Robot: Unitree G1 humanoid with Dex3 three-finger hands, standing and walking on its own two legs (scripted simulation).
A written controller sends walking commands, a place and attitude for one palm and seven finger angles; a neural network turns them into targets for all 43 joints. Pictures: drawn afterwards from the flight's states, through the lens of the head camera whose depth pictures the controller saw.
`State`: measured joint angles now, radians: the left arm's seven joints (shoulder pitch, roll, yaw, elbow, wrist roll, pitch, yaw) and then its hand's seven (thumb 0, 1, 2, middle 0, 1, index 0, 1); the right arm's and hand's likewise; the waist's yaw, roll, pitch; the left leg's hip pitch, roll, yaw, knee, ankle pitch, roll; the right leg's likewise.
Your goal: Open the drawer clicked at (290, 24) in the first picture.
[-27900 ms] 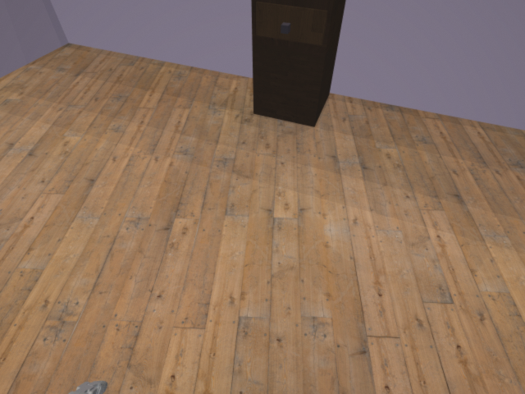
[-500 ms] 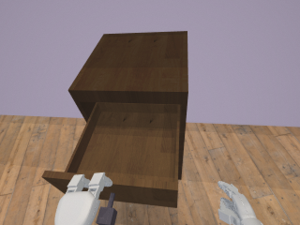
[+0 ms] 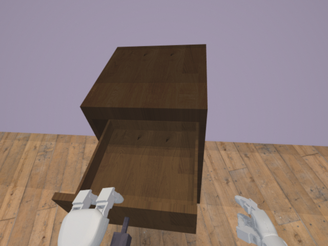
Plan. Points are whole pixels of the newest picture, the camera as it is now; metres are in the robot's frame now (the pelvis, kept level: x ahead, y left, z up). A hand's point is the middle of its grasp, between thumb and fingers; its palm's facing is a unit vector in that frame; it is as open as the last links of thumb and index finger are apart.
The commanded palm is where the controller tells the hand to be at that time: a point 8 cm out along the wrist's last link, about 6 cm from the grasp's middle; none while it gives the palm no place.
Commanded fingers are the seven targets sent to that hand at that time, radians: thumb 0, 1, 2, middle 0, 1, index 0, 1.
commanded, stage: lift the hand off the handle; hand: left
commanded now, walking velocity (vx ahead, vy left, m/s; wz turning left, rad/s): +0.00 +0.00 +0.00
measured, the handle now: (123, 234) +0.18 +0.16 -0.11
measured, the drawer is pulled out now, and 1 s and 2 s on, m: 0.30 0.30 0.30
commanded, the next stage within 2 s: draw the hand back to the body in 0.26 s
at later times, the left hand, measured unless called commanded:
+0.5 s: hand (92, 225) +0.16 +0.17 +0.05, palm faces +0.06 -0.19 -0.98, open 13.8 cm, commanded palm +0.13 +0.18 +0.12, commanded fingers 0.00 -0.50 0.30 -0.30 -1.20 -0.30 -1.20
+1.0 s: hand (60, 213) +0.16 +0.22 +0.11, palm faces +0.10 -0.33 -0.94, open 13.8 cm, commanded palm +0.12 +0.23 +0.17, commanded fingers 0.00 -0.40 0.34 -0.29 -1.13 -0.29 -1.13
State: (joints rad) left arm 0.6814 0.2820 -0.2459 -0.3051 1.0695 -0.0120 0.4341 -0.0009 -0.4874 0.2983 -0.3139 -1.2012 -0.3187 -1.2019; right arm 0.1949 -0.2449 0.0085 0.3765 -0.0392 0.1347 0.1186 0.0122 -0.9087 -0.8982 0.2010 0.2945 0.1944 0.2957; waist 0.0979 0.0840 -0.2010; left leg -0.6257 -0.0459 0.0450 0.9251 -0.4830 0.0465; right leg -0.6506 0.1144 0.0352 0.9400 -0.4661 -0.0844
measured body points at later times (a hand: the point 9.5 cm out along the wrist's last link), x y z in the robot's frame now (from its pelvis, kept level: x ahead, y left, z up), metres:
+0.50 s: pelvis +0.00 +0.00 +0.01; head +0.01 -0.04 +0.45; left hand +0.15 +0.18 +0.11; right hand +0.22 -0.19 -0.08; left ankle -0.01 +0.09 -0.69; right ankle +0.00 -0.07 -0.69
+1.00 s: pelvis +0.00 +0.01 +0.03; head +0.01 -0.03 +0.47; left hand +0.15 +0.23 +0.16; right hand +0.23 -0.18 -0.05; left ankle -0.01 +0.09 -0.69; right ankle +0.00 -0.07 -0.69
